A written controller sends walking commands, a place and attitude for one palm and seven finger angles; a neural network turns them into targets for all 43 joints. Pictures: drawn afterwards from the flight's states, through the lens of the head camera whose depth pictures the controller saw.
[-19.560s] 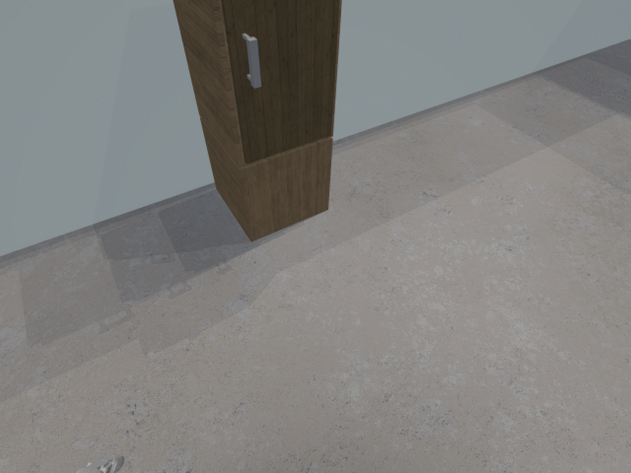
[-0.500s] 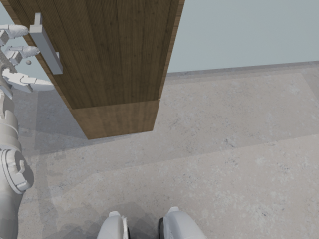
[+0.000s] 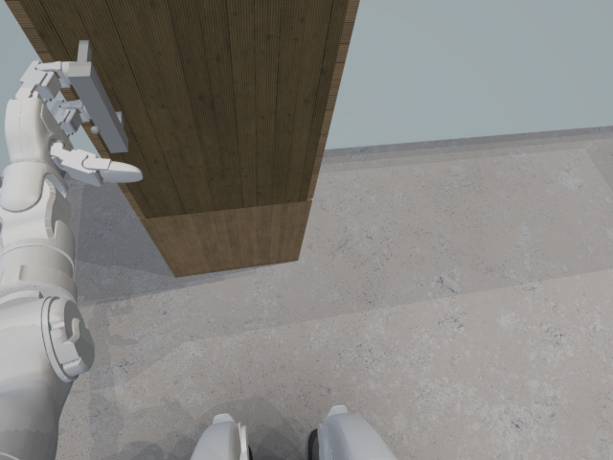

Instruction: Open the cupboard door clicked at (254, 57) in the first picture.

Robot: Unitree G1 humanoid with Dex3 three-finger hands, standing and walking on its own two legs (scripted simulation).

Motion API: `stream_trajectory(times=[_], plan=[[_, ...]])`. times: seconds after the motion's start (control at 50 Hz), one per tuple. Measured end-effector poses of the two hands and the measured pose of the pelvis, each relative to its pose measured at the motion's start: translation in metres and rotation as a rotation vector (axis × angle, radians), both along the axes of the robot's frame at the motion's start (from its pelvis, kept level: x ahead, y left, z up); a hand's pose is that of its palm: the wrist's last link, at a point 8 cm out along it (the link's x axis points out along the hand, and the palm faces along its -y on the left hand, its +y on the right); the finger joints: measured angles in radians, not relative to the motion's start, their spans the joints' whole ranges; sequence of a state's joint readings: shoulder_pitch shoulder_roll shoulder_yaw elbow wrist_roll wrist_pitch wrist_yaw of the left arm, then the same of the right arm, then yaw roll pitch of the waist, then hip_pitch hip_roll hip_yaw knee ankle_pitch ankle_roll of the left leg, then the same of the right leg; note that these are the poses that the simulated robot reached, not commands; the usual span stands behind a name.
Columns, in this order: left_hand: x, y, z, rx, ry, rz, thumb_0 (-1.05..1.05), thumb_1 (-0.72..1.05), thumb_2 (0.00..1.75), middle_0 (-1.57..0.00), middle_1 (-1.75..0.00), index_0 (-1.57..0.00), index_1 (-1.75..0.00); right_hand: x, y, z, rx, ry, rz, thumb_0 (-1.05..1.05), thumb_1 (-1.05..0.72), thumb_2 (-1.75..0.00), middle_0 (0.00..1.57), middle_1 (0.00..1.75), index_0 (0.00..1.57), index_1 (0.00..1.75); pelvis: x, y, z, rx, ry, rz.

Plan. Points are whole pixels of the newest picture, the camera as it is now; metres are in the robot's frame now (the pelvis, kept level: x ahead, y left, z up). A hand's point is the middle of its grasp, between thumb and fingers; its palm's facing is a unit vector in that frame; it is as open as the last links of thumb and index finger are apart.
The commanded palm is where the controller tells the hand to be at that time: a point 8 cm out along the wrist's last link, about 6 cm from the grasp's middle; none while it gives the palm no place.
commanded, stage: slide the fingers in behind the handle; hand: left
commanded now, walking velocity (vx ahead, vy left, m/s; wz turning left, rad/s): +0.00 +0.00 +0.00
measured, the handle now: (103, 100) +0.56 +0.22 +0.07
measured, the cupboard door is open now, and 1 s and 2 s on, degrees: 0 0 12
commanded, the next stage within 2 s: close the thumb around the handle in 0.68 s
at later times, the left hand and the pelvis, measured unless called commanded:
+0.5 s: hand (112, 131) +0.50 +0.20 +0.08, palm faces +0.12 -0.99 -0.01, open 14.0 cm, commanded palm +0.48 +0.24 +0.07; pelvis -0.01 +0.00 +0.00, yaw +0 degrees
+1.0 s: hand (111, 133) +0.50 +0.20 +0.08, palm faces +0.12 -0.99 +0.00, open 12.7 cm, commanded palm +0.47 +0.25 +0.07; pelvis -0.01 +0.00 +0.00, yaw +0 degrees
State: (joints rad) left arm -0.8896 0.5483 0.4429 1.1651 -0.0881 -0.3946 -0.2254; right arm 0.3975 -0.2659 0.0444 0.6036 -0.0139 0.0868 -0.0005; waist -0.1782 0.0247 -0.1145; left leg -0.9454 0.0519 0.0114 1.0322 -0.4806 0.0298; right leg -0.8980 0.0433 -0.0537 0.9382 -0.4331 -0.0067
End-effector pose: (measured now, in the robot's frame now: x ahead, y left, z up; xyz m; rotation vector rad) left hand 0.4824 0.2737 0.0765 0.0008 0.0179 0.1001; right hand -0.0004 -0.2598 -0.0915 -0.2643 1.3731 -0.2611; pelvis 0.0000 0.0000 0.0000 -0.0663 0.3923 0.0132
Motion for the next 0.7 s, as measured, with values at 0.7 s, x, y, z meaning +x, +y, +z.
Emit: stream_trajectory(times=[0.7], plan=[[-0.009,-0.02,0.004,0.007,-0.009,0.012,-0.01,-0.5,0.3,-0.3,-1.2,-0.3,-1.2,-0.016,-0.006,-0.006,0.011,0.007,-0.001,0.0,-0.91,-0.9,0.21,0.3,0.2,0.3,-0.01,-0.005,-0.002,0.011,-0.013,0.005]])
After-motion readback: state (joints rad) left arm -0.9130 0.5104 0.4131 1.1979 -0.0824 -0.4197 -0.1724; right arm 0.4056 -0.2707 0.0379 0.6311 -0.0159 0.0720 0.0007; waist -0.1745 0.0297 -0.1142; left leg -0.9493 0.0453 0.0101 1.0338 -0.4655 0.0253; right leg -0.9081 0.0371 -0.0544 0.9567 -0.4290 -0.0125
